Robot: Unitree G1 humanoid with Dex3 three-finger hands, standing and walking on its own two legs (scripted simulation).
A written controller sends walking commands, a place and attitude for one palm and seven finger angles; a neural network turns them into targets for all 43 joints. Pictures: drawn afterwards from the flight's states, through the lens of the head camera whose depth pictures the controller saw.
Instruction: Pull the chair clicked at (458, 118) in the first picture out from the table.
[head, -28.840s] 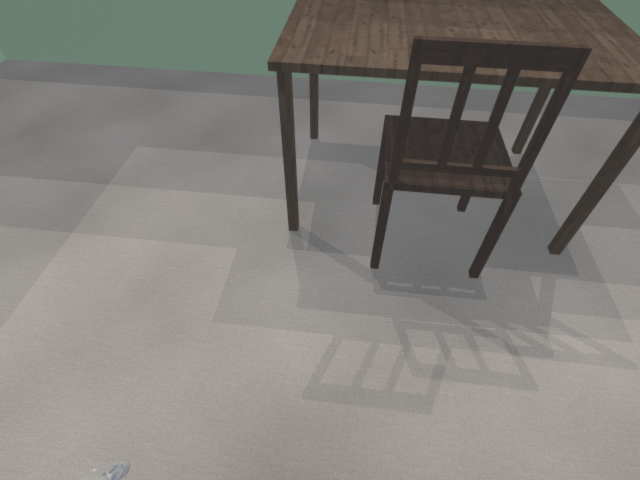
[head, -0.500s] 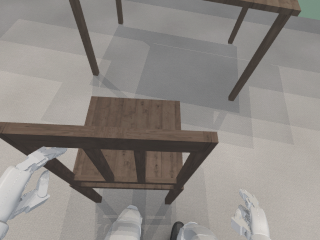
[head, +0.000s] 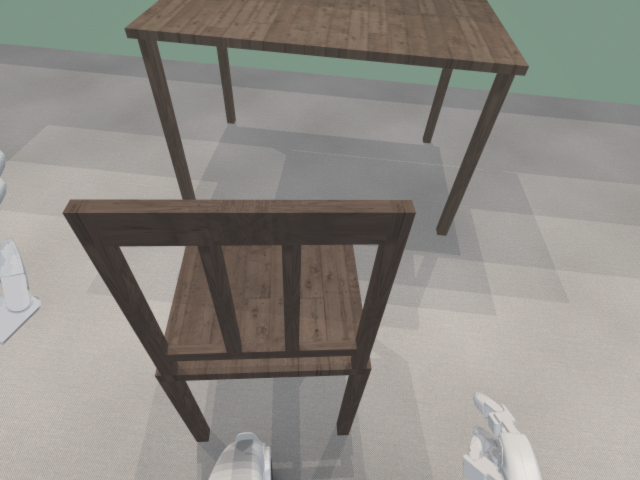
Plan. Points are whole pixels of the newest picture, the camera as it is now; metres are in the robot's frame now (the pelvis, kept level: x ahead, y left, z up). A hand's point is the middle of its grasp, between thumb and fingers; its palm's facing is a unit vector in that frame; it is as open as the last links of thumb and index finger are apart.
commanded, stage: stop stepping back and stand still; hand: left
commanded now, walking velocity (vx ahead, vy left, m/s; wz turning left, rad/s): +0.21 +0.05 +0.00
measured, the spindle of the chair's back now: (223, 303) +0.38 +0.15 -0.04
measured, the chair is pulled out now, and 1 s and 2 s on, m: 0.72 0.72 0.72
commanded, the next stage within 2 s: let the arm hang, fingers relaxed in 0.94 s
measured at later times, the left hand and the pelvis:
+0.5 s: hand out of the picture +0.10 +0.27 +0.23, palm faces +0.33 -0.77 -0.55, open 7.4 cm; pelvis -0.10 +0.02 +0.04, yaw -2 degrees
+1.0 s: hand out of the picture +0.13 +0.27 +0.21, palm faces +0.29 -0.79 -0.55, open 7.4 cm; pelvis -0.09 +0.03 +0.05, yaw -4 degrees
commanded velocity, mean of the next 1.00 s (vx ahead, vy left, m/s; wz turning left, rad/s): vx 0.13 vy -0.01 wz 0.00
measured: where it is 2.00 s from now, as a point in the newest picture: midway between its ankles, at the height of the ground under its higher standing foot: outside the picture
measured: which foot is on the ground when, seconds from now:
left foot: down 0.00-0.04, up 0.06-0.22, down 0.24-1.00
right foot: up 0.00-0.00, down 0.02-0.24, up 0.26-0.44, down 0.46-1.00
